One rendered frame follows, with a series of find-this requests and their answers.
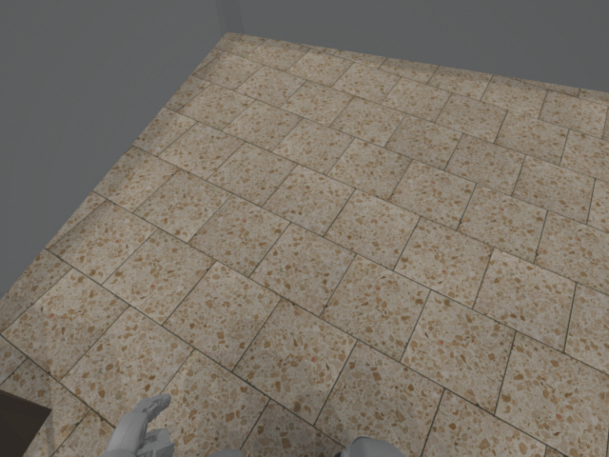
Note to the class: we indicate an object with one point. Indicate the robot right shin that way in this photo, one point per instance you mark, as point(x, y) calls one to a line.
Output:
point(359, 437)

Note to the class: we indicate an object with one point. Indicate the cupboard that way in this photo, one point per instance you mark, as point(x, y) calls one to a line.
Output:
point(20, 420)

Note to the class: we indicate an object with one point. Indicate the robot left hand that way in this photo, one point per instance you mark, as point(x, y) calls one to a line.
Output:
point(131, 432)

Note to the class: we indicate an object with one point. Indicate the right robot thigh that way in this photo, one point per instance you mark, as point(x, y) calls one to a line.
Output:
point(368, 447)

